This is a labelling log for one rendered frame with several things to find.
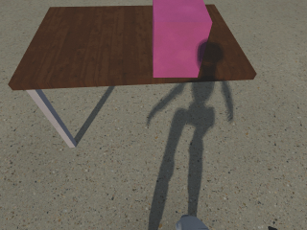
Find carton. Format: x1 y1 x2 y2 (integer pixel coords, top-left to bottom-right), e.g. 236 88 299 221
152 0 213 78

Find table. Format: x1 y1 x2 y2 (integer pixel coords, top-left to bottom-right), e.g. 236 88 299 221
8 4 256 148

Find robot right thigh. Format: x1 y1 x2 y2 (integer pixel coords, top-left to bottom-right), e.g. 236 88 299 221
175 216 209 230

